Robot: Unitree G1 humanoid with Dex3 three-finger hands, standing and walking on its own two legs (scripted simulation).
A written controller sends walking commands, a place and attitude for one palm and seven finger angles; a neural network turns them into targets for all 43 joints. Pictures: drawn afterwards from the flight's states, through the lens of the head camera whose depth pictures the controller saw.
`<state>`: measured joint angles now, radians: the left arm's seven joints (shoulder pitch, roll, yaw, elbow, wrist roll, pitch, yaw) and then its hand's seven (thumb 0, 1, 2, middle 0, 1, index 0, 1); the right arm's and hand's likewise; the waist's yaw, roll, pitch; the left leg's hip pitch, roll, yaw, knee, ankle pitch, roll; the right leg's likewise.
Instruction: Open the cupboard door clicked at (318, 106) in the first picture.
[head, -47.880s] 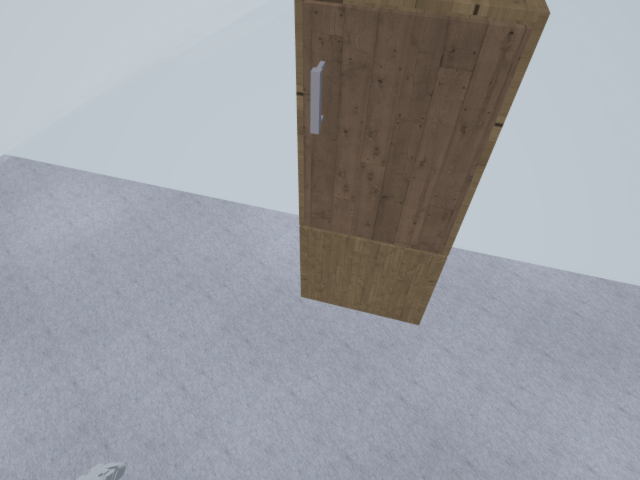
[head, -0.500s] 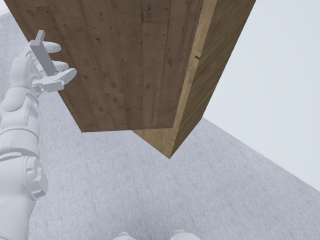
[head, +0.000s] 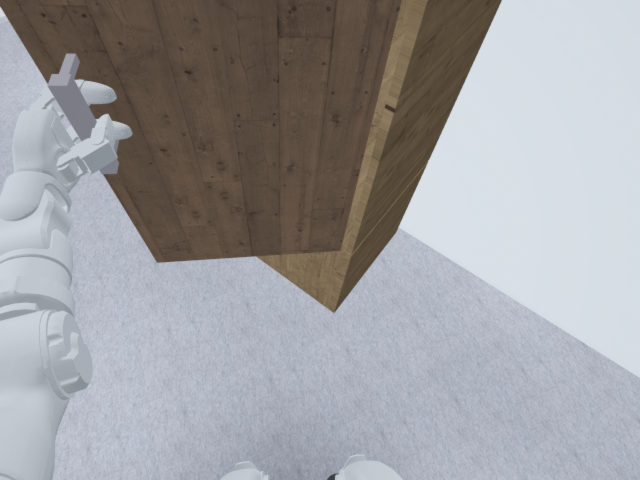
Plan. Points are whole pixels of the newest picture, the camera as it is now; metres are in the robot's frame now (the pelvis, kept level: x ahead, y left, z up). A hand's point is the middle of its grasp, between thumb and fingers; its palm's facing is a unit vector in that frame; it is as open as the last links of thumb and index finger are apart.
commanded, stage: pull the door open along its arc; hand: left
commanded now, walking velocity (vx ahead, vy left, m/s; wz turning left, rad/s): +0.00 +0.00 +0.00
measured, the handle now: (91, 118) +0.54 +0.24 +0.11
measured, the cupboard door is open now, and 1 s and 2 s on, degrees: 43 83 83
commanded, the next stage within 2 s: open thumb and fingers to let go in 0.80 s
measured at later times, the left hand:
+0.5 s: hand (132, 249) +0.35 +0.17 +0.11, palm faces +0.16 -0.98 +0.07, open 5.8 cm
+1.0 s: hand (214, 315) +0.28 +0.09 +0.11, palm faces +0.47 -0.88 -0.01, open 5.8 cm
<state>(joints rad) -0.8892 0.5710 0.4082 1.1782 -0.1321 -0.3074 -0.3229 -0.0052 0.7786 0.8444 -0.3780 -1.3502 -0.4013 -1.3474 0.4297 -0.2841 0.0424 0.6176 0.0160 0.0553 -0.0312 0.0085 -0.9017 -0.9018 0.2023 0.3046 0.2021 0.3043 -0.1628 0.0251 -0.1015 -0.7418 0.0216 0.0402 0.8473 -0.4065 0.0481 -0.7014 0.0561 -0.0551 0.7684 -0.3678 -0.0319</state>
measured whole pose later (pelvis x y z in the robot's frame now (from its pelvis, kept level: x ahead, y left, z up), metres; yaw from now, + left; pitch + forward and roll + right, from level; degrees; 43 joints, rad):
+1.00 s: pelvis +0.01 -0.05 +0.02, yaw +4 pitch +2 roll +1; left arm 0.17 -0.06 -0.12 -0.10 0.00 -0.01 0.47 0.01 0.72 0.81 -0.34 -1.30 -0.35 -1.33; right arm 0.18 -0.20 0.03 0.57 -0.05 0.10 -0.03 0.01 -0.90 -0.90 0.20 0.30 0.20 0.30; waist 0.01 0.05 -0.07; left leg -0.36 0.00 -0.02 0.68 -0.36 -0.01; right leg -0.34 0.04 -0.10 0.68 -0.39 -0.09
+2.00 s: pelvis -0.02 -0.01 +0.02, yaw +4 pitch +1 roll -1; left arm 0.10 0.09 -0.16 -0.01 -0.05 -0.11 0.07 -0.01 -0.50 0.30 -0.21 -0.43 -0.12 -0.41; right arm 0.22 -0.20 0.05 0.56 0.00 0.02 -0.04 0.02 -0.90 -0.90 0.20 0.30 0.20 0.30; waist 0.03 0.05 -0.04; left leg -0.39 -0.04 0.00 0.71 -0.34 0.04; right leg -0.35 0.00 -0.09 0.70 -0.36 -0.04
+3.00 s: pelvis -0.01 -0.02 +0.01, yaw +4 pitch +4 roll -1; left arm 0.45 0.25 0.16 -0.18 -0.30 -0.19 -0.27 -0.01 -0.50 0.30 -0.15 -0.30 -0.16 -0.30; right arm 0.25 -0.26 0.04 0.55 0.03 -0.19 -0.08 0.02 -0.90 -0.90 0.20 0.30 0.20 0.30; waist 0.02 0.06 -0.07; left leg -0.46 0.00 -0.01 0.79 -0.39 0.01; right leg -0.42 0.04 -0.10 0.74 -0.40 -0.06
